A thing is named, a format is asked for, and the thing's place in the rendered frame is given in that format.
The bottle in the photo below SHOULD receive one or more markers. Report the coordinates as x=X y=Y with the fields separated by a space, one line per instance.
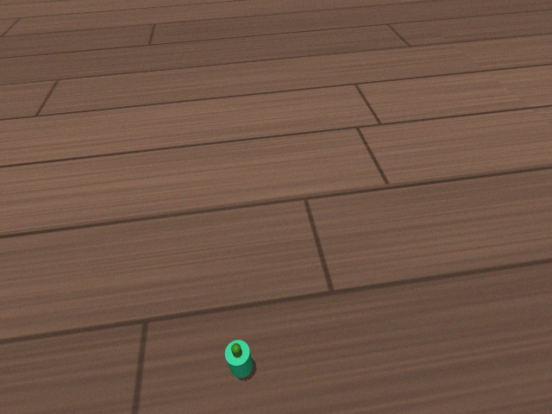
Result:
x=239 y=359

